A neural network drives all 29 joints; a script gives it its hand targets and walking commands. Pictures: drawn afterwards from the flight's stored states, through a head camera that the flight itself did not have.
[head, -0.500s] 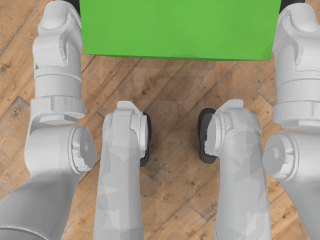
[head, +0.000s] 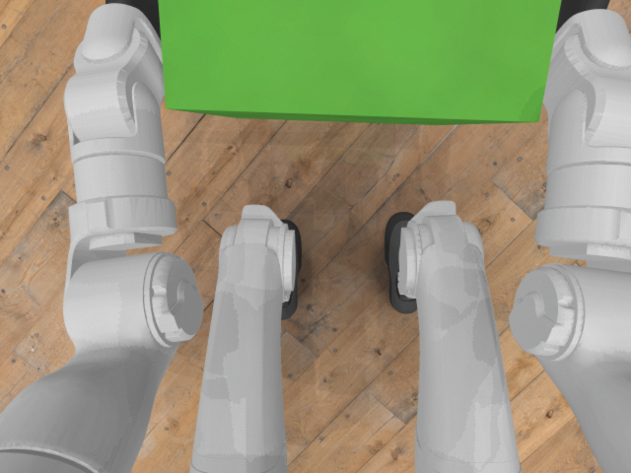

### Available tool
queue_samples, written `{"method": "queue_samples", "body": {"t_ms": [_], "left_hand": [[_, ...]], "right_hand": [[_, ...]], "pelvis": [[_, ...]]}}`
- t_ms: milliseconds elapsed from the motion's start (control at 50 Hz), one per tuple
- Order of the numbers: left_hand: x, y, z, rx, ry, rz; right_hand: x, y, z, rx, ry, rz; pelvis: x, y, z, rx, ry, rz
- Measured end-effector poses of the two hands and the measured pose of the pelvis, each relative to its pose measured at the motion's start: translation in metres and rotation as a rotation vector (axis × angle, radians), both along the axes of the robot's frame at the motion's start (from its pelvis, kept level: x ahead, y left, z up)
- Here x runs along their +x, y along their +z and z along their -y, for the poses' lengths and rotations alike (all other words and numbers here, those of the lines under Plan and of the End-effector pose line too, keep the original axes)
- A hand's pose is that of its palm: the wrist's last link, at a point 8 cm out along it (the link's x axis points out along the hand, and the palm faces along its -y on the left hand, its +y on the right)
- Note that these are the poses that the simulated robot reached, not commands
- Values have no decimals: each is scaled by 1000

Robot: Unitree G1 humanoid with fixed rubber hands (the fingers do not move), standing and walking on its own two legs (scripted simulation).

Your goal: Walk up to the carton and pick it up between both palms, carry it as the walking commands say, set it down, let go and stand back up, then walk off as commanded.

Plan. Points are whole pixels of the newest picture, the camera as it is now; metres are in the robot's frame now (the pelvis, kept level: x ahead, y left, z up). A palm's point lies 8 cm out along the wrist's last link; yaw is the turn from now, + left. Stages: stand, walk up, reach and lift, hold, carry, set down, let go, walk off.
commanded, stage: reach and lift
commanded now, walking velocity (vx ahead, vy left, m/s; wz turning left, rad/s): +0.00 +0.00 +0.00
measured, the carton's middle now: (346, 47) +0.52 +0.00 -0.16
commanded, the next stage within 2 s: none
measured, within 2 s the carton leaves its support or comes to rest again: neither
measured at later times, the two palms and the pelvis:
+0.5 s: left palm out of the picture +0.52 +0.19 -0.02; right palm (621, 0) +0.50 -0.19 -0.03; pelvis +0.01 +0.01 +0.06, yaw +0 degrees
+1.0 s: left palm out of the picture +0.50 +0.19 +0.06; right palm out of the picture +0.49 -0.19 +0.06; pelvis +0.03 -0.01 +0.12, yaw +0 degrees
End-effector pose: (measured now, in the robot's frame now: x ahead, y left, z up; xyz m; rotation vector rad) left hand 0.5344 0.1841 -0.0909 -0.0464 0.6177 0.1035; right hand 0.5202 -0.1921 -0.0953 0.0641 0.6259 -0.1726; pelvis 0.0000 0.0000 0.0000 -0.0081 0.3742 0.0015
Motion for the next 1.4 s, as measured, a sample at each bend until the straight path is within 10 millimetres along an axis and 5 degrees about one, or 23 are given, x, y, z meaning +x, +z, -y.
{"method": "queue_samples", "body": {"t_ms": [880,1020,1220,1400], "left_hand": [[-29,123,1,3,-11,-22],[-34,157,-3,18,-16,-6],[-38,219,-4,-3,-12,-62],[-30,271,0,-1,-37,-84]], "right_hand": [[-26,130,1,-26,24,-25],[-30,159,-2,-12,25,-9],[-37,218,-2,13,7,-62],[-37,271,3,2,4,-88]], "pelvis": [[18,104,3,12,-12,98],[27,126,6,7,-7,128],[74,154,4,10,-13,-63],[116,197,1,4,-17,-66]]}}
